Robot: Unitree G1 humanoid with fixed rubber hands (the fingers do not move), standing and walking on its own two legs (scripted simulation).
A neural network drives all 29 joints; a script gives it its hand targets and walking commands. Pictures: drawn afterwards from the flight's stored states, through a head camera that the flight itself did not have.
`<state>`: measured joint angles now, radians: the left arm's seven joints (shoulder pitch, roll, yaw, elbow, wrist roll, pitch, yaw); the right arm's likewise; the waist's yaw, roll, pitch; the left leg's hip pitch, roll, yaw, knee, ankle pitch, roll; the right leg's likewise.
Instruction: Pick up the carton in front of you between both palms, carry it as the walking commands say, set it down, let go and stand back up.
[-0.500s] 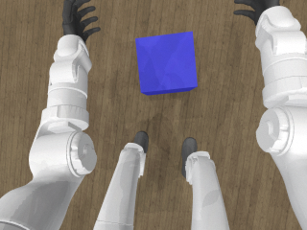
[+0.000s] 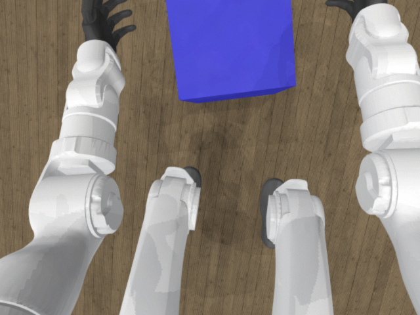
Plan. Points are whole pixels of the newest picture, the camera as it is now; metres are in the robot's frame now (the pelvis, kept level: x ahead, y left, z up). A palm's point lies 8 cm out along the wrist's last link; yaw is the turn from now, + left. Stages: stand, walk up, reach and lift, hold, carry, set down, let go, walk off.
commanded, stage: reach and lift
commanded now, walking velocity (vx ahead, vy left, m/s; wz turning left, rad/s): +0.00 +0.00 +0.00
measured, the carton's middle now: (231, 50) +0.54 +0.02 -0.36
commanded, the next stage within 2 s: none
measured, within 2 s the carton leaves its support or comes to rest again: leaves its support in 1.22 s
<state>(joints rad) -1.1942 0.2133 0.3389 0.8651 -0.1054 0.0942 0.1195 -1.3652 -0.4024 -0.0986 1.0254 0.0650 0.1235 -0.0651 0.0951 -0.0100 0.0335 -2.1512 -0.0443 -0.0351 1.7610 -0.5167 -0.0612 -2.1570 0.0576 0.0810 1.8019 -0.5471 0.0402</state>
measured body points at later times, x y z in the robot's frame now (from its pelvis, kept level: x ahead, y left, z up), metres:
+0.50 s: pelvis -0.02 +0.00 -0.10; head +0.37 -0.01 +0.11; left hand +0.52 +0.20 -0.30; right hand +0.57 -0.16 -0.30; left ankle +0.09 +0.13 -0.45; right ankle +0.08 -0.13 -0.45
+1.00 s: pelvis -0.03 +0.00 -0.10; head +0.35 -0.02 +0.12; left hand +0.52 +0.17 -0.29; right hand +0.57 -0.13 -0.29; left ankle +0.09 +0.13 -0.45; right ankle +0.08 -0.13 -0.45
